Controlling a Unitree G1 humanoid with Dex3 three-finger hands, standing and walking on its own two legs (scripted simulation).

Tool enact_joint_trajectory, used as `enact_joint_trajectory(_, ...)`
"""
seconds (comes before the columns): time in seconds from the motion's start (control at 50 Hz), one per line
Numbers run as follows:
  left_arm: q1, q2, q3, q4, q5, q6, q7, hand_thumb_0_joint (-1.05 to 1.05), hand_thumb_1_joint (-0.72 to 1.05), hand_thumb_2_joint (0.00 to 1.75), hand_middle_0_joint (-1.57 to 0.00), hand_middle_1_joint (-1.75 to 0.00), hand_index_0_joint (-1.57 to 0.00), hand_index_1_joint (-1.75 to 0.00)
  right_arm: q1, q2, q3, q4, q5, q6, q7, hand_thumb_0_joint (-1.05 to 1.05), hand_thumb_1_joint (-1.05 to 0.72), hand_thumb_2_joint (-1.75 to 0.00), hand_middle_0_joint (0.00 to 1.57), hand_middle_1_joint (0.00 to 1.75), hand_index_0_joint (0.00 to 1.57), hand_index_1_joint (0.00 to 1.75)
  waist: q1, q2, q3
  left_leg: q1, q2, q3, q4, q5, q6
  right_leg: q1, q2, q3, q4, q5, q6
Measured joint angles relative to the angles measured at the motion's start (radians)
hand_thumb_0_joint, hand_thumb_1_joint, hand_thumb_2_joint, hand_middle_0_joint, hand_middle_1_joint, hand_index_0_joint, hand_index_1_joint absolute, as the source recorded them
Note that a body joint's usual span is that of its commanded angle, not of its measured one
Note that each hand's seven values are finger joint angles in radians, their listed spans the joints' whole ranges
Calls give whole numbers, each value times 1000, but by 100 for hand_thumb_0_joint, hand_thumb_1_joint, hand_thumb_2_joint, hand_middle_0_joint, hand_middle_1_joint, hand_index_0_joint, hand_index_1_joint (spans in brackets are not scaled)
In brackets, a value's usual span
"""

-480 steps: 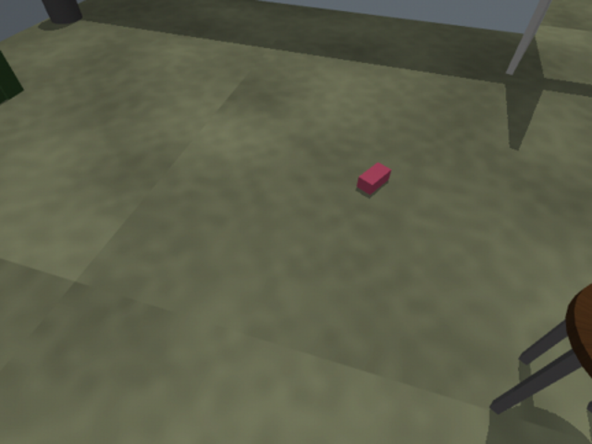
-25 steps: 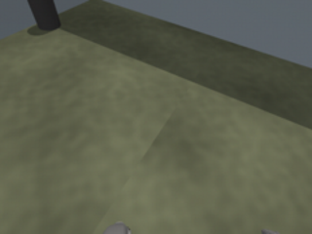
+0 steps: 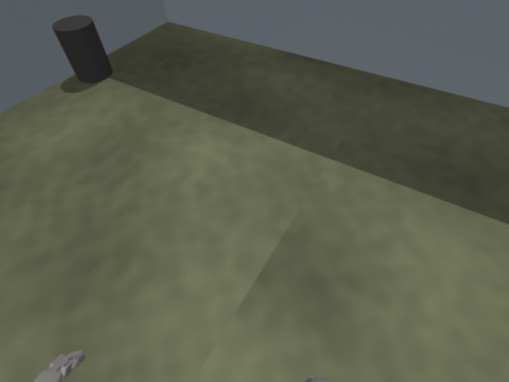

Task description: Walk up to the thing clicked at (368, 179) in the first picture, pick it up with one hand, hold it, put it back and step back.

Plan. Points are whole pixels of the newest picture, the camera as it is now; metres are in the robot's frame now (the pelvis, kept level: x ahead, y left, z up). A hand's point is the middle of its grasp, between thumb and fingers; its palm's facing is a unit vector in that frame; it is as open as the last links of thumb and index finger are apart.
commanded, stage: walk up
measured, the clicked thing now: out of the picture -0.38 -0.61 -0.72
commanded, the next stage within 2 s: none
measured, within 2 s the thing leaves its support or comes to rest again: neither
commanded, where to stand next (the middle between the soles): +0.32 +0.02 m, yaw +39 degrees
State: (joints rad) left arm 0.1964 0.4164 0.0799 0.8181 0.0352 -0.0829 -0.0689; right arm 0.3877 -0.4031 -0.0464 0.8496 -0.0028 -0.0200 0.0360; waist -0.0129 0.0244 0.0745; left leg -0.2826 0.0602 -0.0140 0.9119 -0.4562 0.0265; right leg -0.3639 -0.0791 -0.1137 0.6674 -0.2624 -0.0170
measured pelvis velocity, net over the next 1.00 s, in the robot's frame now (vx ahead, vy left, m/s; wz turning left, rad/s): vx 0.24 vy -0.07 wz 0.54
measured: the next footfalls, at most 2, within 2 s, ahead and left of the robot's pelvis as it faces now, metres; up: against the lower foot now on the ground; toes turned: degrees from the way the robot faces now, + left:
left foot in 0.36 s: +0.21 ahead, +0.13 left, +0.00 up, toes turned +19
right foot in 0.74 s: +0.41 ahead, -0.10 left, +0.00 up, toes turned +35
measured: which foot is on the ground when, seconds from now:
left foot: up 0.00-0.34, down 0.36-0.76, up 0.78-1.00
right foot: down 0.00-0.38, up 0.40-0.72, down 0.74-1.00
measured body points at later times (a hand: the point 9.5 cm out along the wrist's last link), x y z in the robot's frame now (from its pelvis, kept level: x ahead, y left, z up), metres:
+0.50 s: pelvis +0.14 -0.01 +0.00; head +0.16 +0.03 +0.44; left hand +0.13 +0.32 -0.13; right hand +0.31 -0.30 -0.08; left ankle +0.17 +0.11 -0.72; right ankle +0.13 -0.13 -0.66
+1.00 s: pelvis +0.24 -0.07 +0.01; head +0.29 -0.09 +0.46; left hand +0.12 +0.24 -0.07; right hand +0.49 -0.31 -0.12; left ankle +0.20 +0.08 -0.66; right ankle +0.34 -0.15 -0.72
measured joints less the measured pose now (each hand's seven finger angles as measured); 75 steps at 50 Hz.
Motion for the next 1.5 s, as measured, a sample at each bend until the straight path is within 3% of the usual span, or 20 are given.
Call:
enact_joint_trajectory(0.06,4,-25,-11,-36,-14,-5,12,0,91,90,-20,-30,-20,-30,-24,0,11,11,-1,7,2,1,-90,-90,20,30,20,30,27,-7,3,-117,-21,17,167,57,4,72,-16,-34,-75,2,-1)
enact_joint_trajectory(0.12,37,-36,-21,-41,-16,-1,18,0,91,90,-20,-30,-20,-30,-48,-12,6,-7,5,-1,14,1,-90,-90,20,30,20,30,35,-5,-7,-185,-1,30,148,163,1,146,-8,-70,-166,15,-6)
enact_joint_trajectory(0.24,75,-26,-11,-49,-11,14,15,0,90,90,-20,-30,-20,-30,-89,-28,-17,-44,-4,2,31,1,-90,-90,20,30,20,30,38,-12,6,-231,42,55,-77,268,-24,234,9,-159,-202,-32,-11)
enact_joint_trajectory(0.36,104,12,-1,-56,1,44,5,1,90,90,-20,-30,-20,-30,-95,-23,-26,-54,-8,-10,35,1,-90,-90,20,30,20,30,62,-61,-2,-134,19,118,-272,250,1,234,-23,-219,-30,-197,10)
enact_joint_trajectory(0.4,108,23,7,-41,1,61,10,1,90,90,-20,-30,-20,-30,-99,-13,-24,-62,-12,-23,19,1,-90,-90,20,30,20,30,59,-117,5,-130,-23,136,-219,209,9,182,-71,-155,143,-250,-1)
enact_joint_trajectory(0.48,91,13,-13,-16,-3,84,14,1,91,90,-20,-30,-20,-30,-82,-2,-13,-85,3,-40,-15,0,-90,-90,20,30,20,30,18,-112,13,-100,-43,84,-214,181,13,9,9,20,457,-240,-5)
enact_joint_trajectory(0.62,66,12,-12,-37,-16,74,2,1,91,90,-20,-30,-20,-30,-21,14,17,-85,-7,-52,-23,0,-90,-90,20,30,20,30,7,-105,18,-14,-61,7,-305,193,-11,-134,-37,123,284,-123,3)
enact_joint_trajectory(0.74,75,21,-6,-9,-17,53,19,1,91,90,-20,-30,-20,-30,-13,-9,14,-84,-24,-20,-21,1,-90,-90,20,31,20,30,0,-50,-8,-46,-47,-67,-205,111,-41,-59,-6,95,35,8,7)
enact_joint_trajectory(0.8,64,0,-8,-1,-2,40,39,0,91,90,-20,-30,-20,-30,-48,-27,-2,-62,-16,11,-43,1,-90,-90,20,30,20,30,16,10,5,-121,-60,-118,-26,6,-4,-61,10,49,76,-14,23)
enact_joint_trajectory(0.84,56,-14,-21,2,-1,42,42,0,91,90,-20,-30,-20,-30,-69,-33,-6,-45,-15,22,-52,1,-90,-90,20,30,20,30,32,17,14,-175,-91,-83,100,-31,2,-45,-12,34,65,-20,17)
enact_joint_trajectory(0.9,62,-34,-35,6,-3,35,48,1,91,90,-20,-30,-20,-30,-92,-53,-14,-30,-12,20,-42,1,-90,-90,20,30,20,30,50,38,20,-223,-90,-39,163,12,-3,-1,-28,8,-8,6,9)
enact_joint_trajectory(1.0,89,-19,-32,9,-3,25,54,1,90,90,-20,-30,-21,-30,-107,-61,-28,-16,-23,31,-17,1,-90,-90,20,30,20,30,66,39,19,-231,-54,-34,102,88,-22,45,-38,-43,-68,17,-2)
enact_joint_trajectory(1.12,105,18,-20,10,0,35,53,1,90,90,-20,-30,-21,-30,-131,-47,-29,9,-28,44,-2,1,-90,-90,20,30,20,30,78,-2,25,-171,-18,3,-69,74,-31,58,-66,-94,-40,-18,1)
enact_joint_trajectory(1.2,101,33,-25,21,-4,54,49,1,90,90,-20,-30,-20,-30,-144,-45,-28,20,-21,31,-4,1,-90,-90,20,30,20,30,74,-25,12,-79,-30,38,-221,115,-16,33,-98,-117,40,-70,21)
enact_joint_trajectory(1.24,90,43,-26,36,-9,67,51,1,90,90,-20,-30,-20,-30,-160,-26,-27,30,-24,20,-13,1,-90,-90,20,30,20,30,72,-77,22,-62,-70,56,-230,152,-16,13,-142,-93,112,-116,18)
enact_joint_trajectory(1.3,79,22,-37,69,-16,87,57,1,91,90,-20,-30,-20,-30,-159,-12,-14,23,-25,8,-19,1,-90,-90,20,30,20,30,52,-75,5,-69,-72,40,-206,129,-3,-33,-75,-5,231,-256,9)
enact_joint_trajectory(1.34,67,13,-44,83,-20,84,56,1,91,90,-20,-30,-20,-30,-155,-3,-6,24,-22,6,-24,0,-90,-90,20,30,20,30,35,-69,1,-61,-72,16,-223,137,1,-47,-39,24,258,-277,4)
enact_joint_trajectory(1.42,51,-4,-46,91,-33,59,62,1,91,90,-20,-30,-20,-30,-166,4,9,32,-12,3,-30,0,-90,-90,20,30,20,30,27,-61,10,-53,-76,2,-234,142,-7,-36,-18,49,155,-188,-2)
enact_joint_trajectory(1.46,44,-13,-47,98,-32,49,68,1,91,90,-20,-30,-20,-30,-179,2,13,36,-6,11,-30,0,-90,-90,20,30,20,30,27,-45,17,-62,-73,-5,-202,124,-12,8,-3,48,37,-91,-2)
enact_joint_trajectory(1.5,32,-32,-49,113,-23,42,74,1,91,90,-20,-30,-20,-30,-200,-3,12,48,3,24,-34,1,-90,-90,20,30,20,30,28,-1,29,-70,-51,-25,-161,102,-17,32,22,32,7,-24,26)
